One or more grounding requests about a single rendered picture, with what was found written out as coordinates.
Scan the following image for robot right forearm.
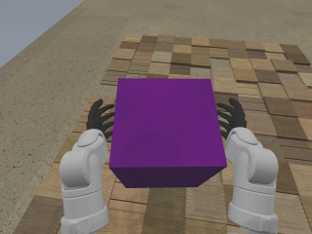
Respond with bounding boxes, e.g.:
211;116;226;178
224;127;279;234

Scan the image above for carton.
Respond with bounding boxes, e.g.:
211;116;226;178
108;78;227;188

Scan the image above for left robot hand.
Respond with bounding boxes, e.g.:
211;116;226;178
86;99;115;139

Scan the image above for robot left forearm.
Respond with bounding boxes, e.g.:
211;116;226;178
58;129;110;234

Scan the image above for right robot hand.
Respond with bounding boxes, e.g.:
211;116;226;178
216;97;247;140

